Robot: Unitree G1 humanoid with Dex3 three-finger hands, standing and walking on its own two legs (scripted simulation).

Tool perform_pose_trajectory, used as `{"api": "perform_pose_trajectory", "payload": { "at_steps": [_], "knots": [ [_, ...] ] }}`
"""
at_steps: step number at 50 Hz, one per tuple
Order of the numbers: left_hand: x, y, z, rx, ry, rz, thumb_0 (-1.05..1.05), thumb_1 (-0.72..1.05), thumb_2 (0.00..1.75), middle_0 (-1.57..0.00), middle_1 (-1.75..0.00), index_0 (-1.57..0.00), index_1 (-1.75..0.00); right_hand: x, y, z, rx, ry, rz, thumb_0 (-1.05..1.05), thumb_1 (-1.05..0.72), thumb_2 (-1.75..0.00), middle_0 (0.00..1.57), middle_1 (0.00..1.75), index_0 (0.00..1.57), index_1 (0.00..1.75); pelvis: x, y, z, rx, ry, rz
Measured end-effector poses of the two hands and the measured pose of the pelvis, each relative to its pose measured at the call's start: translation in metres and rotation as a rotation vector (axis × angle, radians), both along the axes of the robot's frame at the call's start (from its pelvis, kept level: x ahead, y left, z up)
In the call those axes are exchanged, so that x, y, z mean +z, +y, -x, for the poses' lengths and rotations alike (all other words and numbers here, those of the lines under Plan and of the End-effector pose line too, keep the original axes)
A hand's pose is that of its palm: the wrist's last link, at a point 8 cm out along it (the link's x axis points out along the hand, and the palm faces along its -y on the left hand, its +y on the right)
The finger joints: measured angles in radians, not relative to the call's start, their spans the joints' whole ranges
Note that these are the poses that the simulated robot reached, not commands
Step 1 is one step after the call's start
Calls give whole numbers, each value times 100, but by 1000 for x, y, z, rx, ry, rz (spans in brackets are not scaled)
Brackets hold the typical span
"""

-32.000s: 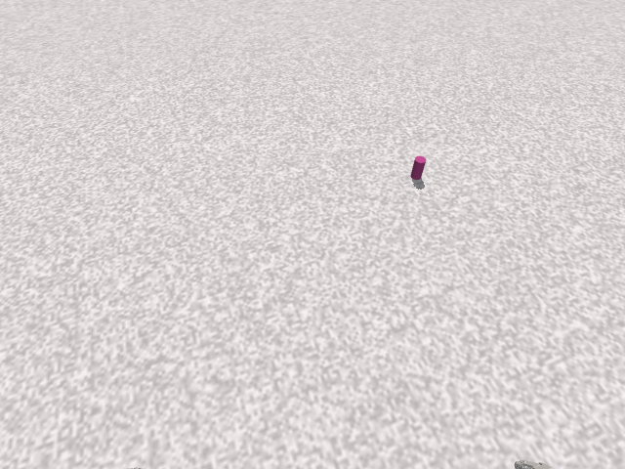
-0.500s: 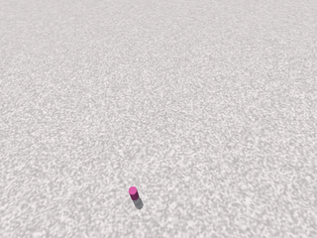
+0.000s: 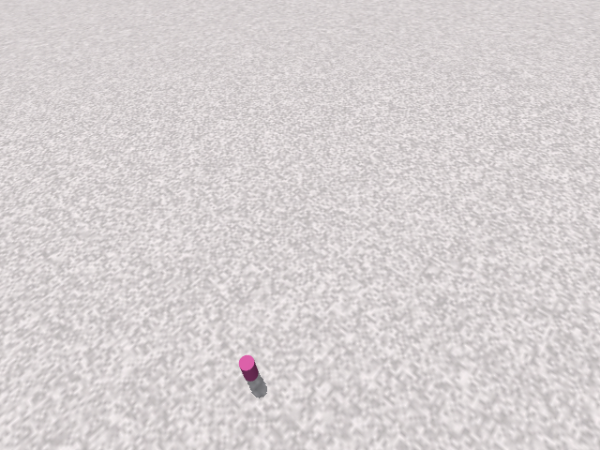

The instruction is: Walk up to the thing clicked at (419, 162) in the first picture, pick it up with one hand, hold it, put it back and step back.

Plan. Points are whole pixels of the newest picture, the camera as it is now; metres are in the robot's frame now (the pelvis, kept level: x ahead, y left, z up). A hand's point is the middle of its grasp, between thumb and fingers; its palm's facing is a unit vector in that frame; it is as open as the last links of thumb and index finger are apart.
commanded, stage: stand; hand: left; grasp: from above
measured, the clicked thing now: (248, 368) +0.46 +0.22 -0.73
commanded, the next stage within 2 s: step back in 1.06 s
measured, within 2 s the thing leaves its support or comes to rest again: neither
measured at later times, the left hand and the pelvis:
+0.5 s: hand out of the picture +0.06 +0.22 -0.17, palm faces +0.00 -0.96 -0.29, open 7.4 cm; pelvis +0.01 +0.00 +0.00, yaw -1 degrees
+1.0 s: hand out of the picture +0.08 +0.25 -0.15, palm faces -0.01 -0.94 -0.34, open 7.4 cm; pelvis +0.01 +0.00 +0.00, yaw -1 degrees
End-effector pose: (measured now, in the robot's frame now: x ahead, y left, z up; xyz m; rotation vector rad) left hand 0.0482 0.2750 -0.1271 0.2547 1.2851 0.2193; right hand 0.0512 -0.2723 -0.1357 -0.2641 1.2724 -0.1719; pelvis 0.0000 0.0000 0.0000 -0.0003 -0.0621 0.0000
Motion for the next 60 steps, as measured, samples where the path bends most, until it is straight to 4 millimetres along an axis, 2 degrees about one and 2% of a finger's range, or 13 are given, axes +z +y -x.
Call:
{"api": "perform_pose_trajectory", "payload": {
  "at_steps": [23,42,53,60],
  "knots": [
    [-4,-7,-4,-9,18,17,0,91,90,-21,-30,-20,-30,-2,5,3,-21,26,-13,0,-90,-90,21,30,20,30,0,0,-8,-9,8,0],
    [7,14,-23,-33,-35,-31,0,91,90,-21,-29,-20,-30,7,-17,-11,-8,-18,34,0,-90,-90,21,30,20,30,0,-1,-7,-9,12,-1],
    [10,15,-30,-46,-43,-35,0,91,90,-21,-29,-20,-30,9,-21,-18,4,-25,36,0,-90,-90,21,30,20,30,1,-3,-8,-11,18,-2],
    [6,27,-32,-42,-57,-56,0,91,90,-21,-30,-20,-30,6,-30,-17,-14,-26,53,0,-90,-90,21,30,20,30,-7,-1,10,-11,34,8]
  ]
}}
